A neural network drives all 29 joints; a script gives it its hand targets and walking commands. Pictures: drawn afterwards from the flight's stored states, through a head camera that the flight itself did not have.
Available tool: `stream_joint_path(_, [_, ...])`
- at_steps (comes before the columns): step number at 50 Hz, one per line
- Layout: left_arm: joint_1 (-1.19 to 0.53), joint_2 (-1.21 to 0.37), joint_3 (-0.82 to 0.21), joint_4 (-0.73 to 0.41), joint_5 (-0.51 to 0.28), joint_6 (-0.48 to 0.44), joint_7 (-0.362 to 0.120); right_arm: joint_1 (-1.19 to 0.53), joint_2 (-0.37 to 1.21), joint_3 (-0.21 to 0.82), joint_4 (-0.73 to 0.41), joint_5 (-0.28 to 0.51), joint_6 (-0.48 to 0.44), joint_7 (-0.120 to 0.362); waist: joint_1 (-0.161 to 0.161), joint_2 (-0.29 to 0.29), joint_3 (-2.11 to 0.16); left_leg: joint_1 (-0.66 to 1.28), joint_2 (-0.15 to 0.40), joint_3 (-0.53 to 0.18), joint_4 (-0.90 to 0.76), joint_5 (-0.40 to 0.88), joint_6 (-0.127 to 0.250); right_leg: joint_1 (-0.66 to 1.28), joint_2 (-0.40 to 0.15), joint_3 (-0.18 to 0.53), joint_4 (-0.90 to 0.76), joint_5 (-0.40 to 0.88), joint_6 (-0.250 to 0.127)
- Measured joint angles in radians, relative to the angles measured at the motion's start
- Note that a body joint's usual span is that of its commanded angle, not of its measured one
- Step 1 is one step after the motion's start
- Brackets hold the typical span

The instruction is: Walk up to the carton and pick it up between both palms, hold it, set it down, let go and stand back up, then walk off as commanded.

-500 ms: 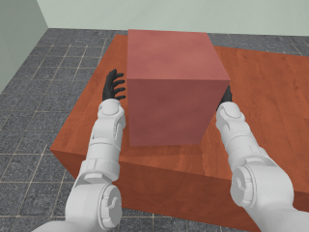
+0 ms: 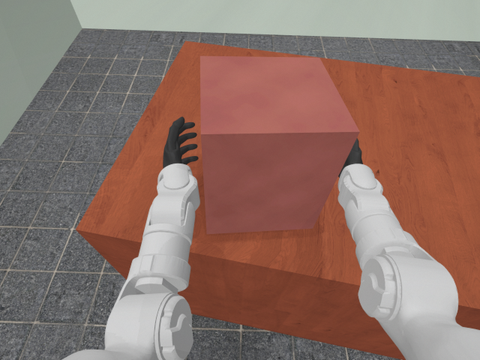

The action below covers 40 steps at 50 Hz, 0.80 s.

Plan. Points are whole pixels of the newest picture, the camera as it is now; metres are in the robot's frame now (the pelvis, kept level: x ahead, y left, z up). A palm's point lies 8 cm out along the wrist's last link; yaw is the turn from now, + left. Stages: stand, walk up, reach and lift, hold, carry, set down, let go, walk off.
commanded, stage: set down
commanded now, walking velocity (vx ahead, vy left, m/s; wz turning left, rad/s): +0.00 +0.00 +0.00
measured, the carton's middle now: (261, 149) +0.46 +0.05 +0.07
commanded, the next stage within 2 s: none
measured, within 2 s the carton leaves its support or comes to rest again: rests again in 0.98 s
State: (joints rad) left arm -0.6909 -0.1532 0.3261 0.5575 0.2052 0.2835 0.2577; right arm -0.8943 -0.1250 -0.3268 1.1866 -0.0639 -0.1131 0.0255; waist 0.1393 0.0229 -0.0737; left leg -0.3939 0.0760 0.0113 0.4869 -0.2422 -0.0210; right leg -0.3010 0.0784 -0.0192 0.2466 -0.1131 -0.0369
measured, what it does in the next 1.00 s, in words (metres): stands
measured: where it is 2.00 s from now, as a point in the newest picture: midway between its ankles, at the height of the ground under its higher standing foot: outside the picture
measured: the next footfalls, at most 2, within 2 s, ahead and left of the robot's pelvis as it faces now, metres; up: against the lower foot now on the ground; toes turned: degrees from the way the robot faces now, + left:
none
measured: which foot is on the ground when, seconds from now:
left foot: down 0.00-1.00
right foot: down 0.00-1.00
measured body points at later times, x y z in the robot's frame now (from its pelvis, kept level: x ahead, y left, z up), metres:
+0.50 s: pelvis +0.01 -0.01 +0.00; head +0.09 -0.01 +0.44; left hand +0.40 +0.18 +0.06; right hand +0.48 -0.11 +0.05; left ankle -0.02 +0.12 -0.74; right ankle +0.00 -0.11 -0.74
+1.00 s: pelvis -0.01 -0.01 +0.00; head +0.07 -0.01 +0.44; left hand +0.38 +0.19 +0.05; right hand +0.46 -0.10 +0.05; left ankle -0.02 +0.12 -0.74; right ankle +0.00 -0.11 -0.74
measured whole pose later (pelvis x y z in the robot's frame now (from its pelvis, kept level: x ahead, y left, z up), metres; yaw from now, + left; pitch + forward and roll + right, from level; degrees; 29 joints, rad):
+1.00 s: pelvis -0.01 -0.01 +0.00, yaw +0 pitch +13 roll -2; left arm -0.64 -0.16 0.34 0.64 0.23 0.05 0.25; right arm -0.89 -0.13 -0.31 1.22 -0.07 -0.24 0.03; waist 0.16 0.02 -0.08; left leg -0.48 0.08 0.01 0.49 -0.22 -0.03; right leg -0.41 0.08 -0.02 0.29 -0.12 -0.04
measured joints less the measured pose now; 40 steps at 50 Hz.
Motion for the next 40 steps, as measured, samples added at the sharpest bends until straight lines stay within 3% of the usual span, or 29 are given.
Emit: stream_joint_path(40, [0.051, -0.012, 0.013, 0.07, 0.026, -0.215, -0.002, 0.0, 0.0, -0.02, 0.023, -0.098, -0.14, 0.006, 0.017, 0.0, 0.0, -0.079, 0.0, 0.0, 0.0, 0.028, -0.005, -0.086, 0.0, 0.0, 0.018, -0.002, -0.007])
